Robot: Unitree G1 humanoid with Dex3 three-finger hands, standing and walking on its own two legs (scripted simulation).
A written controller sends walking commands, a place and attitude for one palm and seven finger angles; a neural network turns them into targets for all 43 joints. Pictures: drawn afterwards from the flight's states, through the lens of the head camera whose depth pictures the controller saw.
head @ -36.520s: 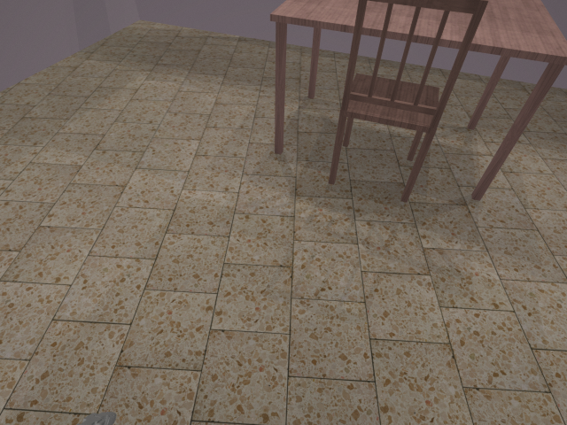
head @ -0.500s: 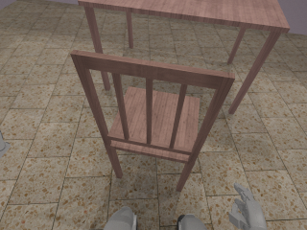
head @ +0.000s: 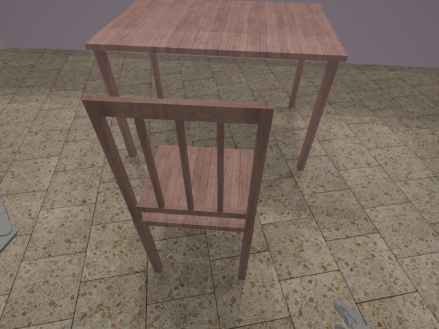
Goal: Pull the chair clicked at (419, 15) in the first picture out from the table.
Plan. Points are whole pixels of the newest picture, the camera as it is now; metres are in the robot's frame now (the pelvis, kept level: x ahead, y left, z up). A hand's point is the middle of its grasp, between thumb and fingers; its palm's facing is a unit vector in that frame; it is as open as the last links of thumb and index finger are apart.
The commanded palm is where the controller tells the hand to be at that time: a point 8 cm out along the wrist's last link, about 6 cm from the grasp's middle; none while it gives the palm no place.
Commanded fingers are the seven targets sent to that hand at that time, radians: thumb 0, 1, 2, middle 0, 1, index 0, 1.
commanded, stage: stop stepping back and stand still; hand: left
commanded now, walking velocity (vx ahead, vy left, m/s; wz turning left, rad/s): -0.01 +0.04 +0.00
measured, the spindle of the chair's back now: (186, 170) +0.53 +0.12 -0.06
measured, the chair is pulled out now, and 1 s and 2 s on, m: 0.59 0.59 0.59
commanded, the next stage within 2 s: let the arm hang, fingers relaxed in 0.68 s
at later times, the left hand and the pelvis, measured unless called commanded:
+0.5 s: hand out of the picture +0.16 +0.29 +0.15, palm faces +0.47 -0.76 -0.45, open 7.4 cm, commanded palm +0.11 +0.31 +0.18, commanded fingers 0.00 0.90 0.90 -0.20 -0.30 -0.20 -0.30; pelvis -0.04 +0.01 +0.01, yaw -2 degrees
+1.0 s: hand out of the picture +0.09 +0.22 -0.12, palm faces +0.02 -0.96 -0.29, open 7.4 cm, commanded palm none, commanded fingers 0.00 0.90 0.90 -0.20 -0.30 -0.20 -0.30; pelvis -0.04 +0.02 +0.00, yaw +0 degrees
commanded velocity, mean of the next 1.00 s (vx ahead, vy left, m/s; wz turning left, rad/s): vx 0.00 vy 0.00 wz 0.00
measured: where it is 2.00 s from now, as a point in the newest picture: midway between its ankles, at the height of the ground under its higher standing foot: outside the picture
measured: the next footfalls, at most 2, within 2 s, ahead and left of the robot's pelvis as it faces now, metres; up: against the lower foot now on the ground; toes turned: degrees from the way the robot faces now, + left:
left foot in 0.04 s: +0.00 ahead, +0.12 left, +0.00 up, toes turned +4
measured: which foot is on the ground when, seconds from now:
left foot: up 0.00-0.02, down 0.04-1.00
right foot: down 0.00-1.00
